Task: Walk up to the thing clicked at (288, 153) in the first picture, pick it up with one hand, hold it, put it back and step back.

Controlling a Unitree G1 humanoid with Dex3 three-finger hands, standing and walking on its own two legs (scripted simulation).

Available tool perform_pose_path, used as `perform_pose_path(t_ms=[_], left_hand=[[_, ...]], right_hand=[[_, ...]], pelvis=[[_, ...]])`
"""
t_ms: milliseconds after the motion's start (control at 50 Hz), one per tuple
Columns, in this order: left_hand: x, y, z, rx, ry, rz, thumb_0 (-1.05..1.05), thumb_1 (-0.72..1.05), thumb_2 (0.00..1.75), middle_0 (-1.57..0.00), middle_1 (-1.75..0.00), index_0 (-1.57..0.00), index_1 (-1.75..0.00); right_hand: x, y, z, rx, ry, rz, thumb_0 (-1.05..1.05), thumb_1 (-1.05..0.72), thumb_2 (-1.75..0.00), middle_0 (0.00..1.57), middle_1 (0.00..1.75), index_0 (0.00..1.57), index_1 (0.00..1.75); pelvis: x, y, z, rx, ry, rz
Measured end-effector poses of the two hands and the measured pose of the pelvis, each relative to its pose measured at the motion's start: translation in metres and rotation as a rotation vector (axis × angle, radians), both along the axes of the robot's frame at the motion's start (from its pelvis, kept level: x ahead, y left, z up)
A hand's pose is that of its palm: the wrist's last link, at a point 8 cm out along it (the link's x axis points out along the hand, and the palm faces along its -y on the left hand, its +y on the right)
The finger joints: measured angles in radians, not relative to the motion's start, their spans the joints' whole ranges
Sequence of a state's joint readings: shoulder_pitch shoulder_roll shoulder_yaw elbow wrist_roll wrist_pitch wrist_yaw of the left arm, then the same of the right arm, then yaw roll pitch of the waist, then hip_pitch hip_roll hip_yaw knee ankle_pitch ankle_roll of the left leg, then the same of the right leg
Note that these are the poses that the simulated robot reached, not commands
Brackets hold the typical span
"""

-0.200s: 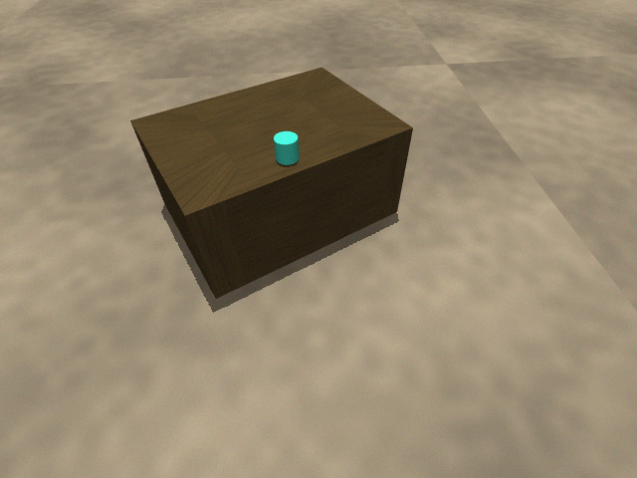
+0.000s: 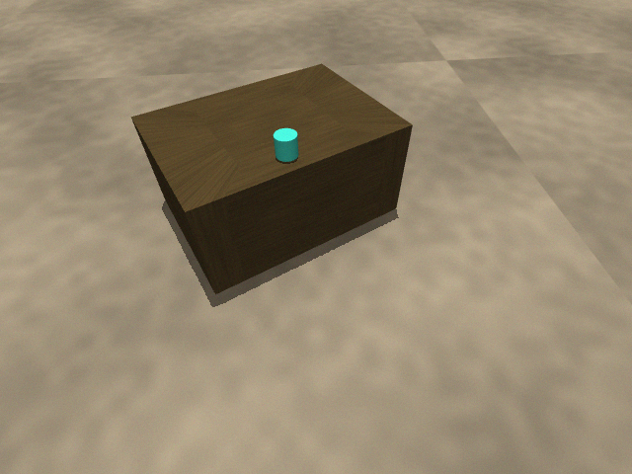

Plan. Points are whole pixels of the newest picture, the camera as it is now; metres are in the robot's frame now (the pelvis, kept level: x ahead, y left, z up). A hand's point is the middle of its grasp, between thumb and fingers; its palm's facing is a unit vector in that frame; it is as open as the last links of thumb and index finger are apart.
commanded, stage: stand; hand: right
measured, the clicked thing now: (286, 145) +1.20 +0.14 -0.29
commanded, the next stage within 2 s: walk up in 0.92 s
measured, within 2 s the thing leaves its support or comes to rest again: neither
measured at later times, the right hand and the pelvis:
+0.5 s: hand out of the picture +0.08 -0.25 -0.16, palm faces -0.02 +0.94 -0.35, open 7.4 cm; pelvis +0.00 +0.00 +0.00, yaw +0 degrees
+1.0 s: hand out of the picture +0.08 -0.25 -0.16, palm faces -0.06 +0.94 -0.34, open 7.4 cm; pelvis +0.01 +0.00 +0.00, yaw +3 degrees
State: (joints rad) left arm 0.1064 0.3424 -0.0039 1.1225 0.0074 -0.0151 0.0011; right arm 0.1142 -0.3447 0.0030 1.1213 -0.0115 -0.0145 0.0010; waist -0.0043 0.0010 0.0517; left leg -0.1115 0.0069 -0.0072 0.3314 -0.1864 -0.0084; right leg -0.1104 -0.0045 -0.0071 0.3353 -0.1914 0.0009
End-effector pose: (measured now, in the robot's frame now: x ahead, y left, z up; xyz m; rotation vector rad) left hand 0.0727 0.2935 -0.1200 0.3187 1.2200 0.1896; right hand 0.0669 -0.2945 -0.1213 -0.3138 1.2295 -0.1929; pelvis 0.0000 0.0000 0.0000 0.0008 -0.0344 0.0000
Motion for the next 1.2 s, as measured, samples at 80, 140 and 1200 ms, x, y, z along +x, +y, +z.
perform_pose_path(t_ms=[80, 140, 1200], left_hand=[[0.0, 0.0, 0.0, 0.001, 0.007, 0.003, 0.01, 0.9, 0.9, -0.21, -0.3, -0.2, -0.3], [0.0, 0.001, 0.0, 0.002, 0.006, 0.006, 0.01, 0.9, 0.9, -0.21, -0.3, -0.2, -0.3], [-0.029, 0.084, -0.006, 0.027, -0.07, 0.184, 0.01, 0.9, 0.9, -0.21, -0.3, -0.2, -0.3]], right_hand=[[0.003, 0.0, 0.0, 0.0, -0.002, 0.002, 0.0, -0.9, -0.89, 0.21, 0.3, 0.21, 0.3], [0.006, 0.0, 0.0, -0.001, -0.006, 0.004, 0.0, -0.9, -0.89, 0.21, 0.3, 0.21, 0.3], [0.099, 0.016, 0.025, -0.084, -0.029, 0.212, 0.01, -0.9, -0.89, 0.21, 0.3, 0.21, 0.3]], pelvis=[[0.002, 0.0, 0.0, 0.0, 0.0, 0.0], [0.003, 0.0, 0.0, 0.0, 0.0, 0.001], [0.049, 0.041, -0.015, -0.031, 0.0, 0.179]])
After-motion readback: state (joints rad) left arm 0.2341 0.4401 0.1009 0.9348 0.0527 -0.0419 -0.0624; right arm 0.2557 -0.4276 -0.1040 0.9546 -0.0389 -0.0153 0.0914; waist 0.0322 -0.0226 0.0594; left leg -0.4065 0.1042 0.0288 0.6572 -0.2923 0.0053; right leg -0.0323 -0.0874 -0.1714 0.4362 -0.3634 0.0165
